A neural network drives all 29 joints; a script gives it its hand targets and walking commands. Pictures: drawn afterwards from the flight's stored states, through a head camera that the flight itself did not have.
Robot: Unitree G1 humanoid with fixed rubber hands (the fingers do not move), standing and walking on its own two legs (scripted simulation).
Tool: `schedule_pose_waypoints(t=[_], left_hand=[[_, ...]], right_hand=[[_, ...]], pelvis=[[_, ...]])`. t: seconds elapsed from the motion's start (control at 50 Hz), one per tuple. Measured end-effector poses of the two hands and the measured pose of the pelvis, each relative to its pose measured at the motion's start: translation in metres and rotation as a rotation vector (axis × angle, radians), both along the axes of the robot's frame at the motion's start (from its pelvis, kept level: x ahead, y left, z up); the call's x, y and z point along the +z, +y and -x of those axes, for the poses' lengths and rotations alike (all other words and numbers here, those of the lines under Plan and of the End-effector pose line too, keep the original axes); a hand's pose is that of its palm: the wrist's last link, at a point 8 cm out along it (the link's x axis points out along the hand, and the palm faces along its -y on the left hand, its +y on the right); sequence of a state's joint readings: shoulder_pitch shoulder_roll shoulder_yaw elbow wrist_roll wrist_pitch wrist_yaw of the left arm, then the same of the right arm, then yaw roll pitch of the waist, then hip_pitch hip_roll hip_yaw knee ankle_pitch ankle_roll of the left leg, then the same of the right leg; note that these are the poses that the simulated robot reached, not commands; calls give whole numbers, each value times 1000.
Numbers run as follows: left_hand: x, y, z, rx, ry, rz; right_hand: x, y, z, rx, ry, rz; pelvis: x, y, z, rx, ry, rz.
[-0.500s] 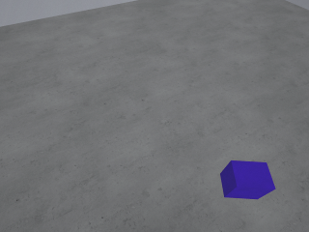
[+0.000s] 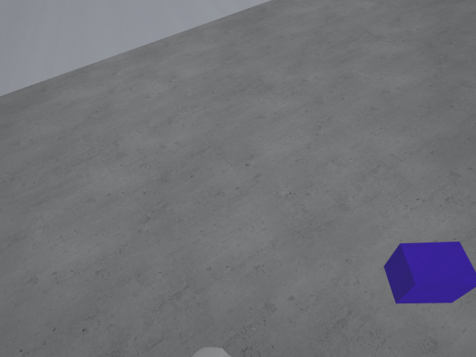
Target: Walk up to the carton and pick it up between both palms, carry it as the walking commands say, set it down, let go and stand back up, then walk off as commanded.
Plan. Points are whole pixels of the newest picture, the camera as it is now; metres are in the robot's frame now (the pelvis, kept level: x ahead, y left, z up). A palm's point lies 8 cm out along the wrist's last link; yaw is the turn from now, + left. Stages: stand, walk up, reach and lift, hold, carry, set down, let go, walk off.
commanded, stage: walk off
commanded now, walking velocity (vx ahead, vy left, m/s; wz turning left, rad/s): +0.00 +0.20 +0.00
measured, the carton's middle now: (426, 273) +0.53 -0.61 -0.67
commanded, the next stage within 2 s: stand in 1.02 s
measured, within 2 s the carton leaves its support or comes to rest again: neither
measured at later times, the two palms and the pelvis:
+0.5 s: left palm out of the picture +0.05 +0.42 -0.14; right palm out of the picture +0.05 -0.10 -0.13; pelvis -0.01 +0.15 -0.01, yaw -1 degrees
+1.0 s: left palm out of the picture -0.04 +0.56 -0.14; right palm out of the picture +0.06 +0.02 -0.14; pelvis -0.03 +0.28 -0.01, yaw +0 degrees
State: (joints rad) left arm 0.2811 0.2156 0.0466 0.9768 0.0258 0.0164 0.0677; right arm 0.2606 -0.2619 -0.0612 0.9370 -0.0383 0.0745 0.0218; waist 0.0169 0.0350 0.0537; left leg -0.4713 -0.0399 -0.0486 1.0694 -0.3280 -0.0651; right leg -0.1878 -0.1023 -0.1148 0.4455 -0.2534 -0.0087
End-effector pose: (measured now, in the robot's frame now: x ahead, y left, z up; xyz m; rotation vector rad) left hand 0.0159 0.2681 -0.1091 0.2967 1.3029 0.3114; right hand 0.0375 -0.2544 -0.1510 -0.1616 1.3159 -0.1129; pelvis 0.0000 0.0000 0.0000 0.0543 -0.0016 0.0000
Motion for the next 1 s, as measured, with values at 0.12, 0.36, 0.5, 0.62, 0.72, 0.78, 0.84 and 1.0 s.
schedule_pose_waypoints(t=[0.12,0.36,0.5,0.62,0.72,0.78,0.84,1.0], left_hand=[[-4,44,20,31,29,0],[-37,139,6,18,26,67],[-31,151,-30,-41,-53,76],[-24,152,-38,-64,-101,57],[-8,177,0,-20,-37,25],[-1,197,18,1,-6,9],[1,218,30,13,11,0],[-27,294,56,65,59,32]], right_hand=[[7,30,-20,38,-21,18],[31,119,-29,52,-110,121],[17,158,-9,6,-102,90],[-13,185,20,-35,-31,12],[-6,198,23,-13,1,-11],[-1,202,21,-7,1,-5],[2,212,15,3,1,5],[14,274,-27,80,-94,63]], pelvis=[[-1,35,4,8,6,1],[-8,123,11,-6,10,59],[-9,153,12,-13,6,47],[-17,171,13,-21,-1,24],[-5,187,17,-5,-3,10],[0,200,19,-2,0,-1],[1,216,22,4,2,-6],[-12,280,27,8,14,30]])
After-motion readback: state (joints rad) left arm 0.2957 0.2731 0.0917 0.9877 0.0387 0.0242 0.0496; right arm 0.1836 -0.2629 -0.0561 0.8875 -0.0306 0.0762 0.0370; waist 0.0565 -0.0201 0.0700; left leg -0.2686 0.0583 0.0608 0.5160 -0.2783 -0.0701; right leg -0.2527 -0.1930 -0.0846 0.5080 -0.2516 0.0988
